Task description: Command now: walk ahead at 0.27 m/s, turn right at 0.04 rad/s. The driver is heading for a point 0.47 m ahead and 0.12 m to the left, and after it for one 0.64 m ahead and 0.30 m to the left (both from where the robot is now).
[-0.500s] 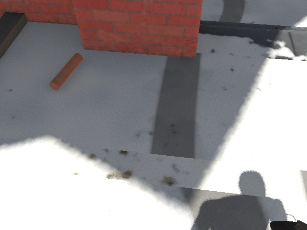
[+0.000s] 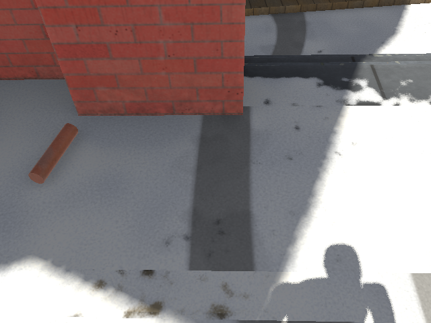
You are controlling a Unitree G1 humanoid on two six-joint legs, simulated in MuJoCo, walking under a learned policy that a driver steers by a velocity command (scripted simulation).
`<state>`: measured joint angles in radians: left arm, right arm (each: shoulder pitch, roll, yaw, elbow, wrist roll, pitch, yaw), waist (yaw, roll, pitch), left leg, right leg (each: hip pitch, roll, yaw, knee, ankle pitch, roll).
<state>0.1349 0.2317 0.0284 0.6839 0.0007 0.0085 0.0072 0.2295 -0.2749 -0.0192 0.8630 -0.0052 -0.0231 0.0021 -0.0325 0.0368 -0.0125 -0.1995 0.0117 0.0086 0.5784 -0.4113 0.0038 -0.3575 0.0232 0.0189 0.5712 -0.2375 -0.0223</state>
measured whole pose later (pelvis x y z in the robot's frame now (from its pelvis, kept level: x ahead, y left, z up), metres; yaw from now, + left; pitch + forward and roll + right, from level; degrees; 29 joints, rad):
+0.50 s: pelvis +0.19 -0.05 -0.01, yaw +3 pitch +1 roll +0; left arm 0.11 0.27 0.05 0.67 0.00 -0.07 -0.02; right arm 0.40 -0.30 -0.05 0.90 0.04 -0.05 0.00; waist -0.05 0.03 0.04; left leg -0.21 0.03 -0.08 1.07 -0.48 0.01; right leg -0.43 0.01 -0.08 0.63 -0.21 -0.06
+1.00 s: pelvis +0.43 +0.01 -0.01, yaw +18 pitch +1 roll -2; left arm 0.33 0.29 0.08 0.89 -0.02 -0.04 0.01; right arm 0.08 -0.26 -0.06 0.68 0.03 -0.03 0.06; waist 0.04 0.01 0.05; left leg -0.51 0.02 0.07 0.59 -0.12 0.10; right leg 0.09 -0.07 -0.31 0.47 -0.48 0.04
